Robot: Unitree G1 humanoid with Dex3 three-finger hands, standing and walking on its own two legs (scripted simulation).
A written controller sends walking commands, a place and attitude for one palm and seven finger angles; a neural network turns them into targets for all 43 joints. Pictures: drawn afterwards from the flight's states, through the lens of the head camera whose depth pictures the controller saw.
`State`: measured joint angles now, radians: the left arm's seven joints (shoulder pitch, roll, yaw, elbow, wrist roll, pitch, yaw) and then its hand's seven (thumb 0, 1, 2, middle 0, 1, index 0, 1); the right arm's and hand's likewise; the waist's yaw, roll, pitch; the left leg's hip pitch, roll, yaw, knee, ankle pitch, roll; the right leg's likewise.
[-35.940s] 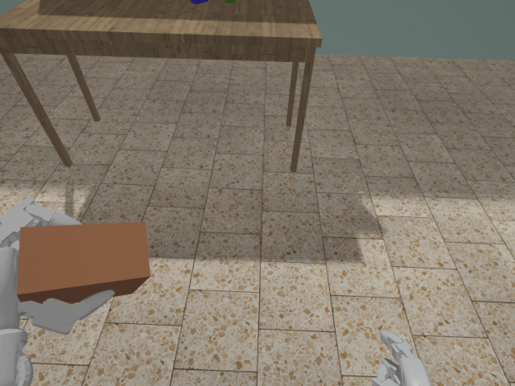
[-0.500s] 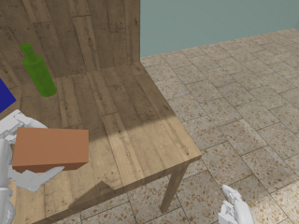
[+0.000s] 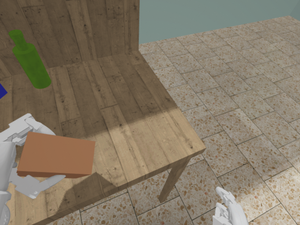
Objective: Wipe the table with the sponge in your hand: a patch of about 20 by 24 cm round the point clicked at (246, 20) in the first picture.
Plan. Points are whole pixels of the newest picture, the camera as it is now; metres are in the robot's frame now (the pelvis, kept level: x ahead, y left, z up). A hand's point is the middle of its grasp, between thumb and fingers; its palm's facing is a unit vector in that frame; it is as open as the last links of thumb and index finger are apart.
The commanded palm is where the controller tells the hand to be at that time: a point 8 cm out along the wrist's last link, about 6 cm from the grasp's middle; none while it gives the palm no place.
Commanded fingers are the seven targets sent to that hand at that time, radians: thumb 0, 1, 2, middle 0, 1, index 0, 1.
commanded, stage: come to a stop and stand still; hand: left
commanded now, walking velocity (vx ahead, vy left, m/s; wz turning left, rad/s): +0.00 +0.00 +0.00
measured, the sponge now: (65, 159) +0.23 +0.20 +0.10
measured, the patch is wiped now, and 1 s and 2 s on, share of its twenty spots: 0.00 0.00 0.00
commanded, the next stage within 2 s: look again from close up in 0.24 s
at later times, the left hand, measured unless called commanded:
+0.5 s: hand (23, 146) +0.23 +0.26 +0.15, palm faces +0.37 -0.85 -0.38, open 10.2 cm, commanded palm +0.16 +0.29 +0.18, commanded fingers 0.00 0.10 1.30 -1.20 -1.60 -1.20 -1.60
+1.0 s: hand (20, 142) +0.22 +0.25 +0.18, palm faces +0.35 -0.76 -0.55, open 10.2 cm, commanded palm +0.16 +0.28 +0.19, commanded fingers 0.00 0.10 1.30 -1.20 -1.60 -1.20 -1.60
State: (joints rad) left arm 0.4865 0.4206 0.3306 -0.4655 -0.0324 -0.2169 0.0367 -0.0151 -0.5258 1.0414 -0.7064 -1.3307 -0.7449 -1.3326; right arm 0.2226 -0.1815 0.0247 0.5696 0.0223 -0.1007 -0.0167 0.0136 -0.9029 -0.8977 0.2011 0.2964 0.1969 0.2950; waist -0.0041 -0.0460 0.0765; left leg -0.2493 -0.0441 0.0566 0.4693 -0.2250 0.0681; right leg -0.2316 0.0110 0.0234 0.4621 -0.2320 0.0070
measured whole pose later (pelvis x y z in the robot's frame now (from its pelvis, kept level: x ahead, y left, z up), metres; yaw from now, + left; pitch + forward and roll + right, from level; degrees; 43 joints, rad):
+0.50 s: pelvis +0.01 +0.00 +0.00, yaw +2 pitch +0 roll -1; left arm 0.40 0.39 0.36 -0.48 -0.03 -0.19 0.07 -0.02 -0.53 1.04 -0.71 -1.33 -0.74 -1.33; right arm 0.18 -0.19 0.04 0.55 0.02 -0.12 -0.03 0.01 -0.90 -0.90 0.20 0.30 0.20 0.30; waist 0.02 -0.05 0.06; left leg -0.24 -0.04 0.03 0.46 -0.23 0.07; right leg -0.19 0.01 -0.01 0.40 -0.22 0.01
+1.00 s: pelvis -0.02 -0.02 -0.01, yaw +2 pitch -2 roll +0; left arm 0.18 0.48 0.37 -0.34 0.03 0.07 -0.04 -0.01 -0.52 1.04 -0.71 -1.33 -0.74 -1.33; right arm 0.17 -0.24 0.05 0.61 0.01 -0.08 -0.02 0.02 -0.90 -0.90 0.20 0.30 0.20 0.30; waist 0.04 0.03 0.02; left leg -0.27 -0.04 0.03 0.53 -0.22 0.04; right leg -0.26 0.02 0.00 0.55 -0.26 -0.02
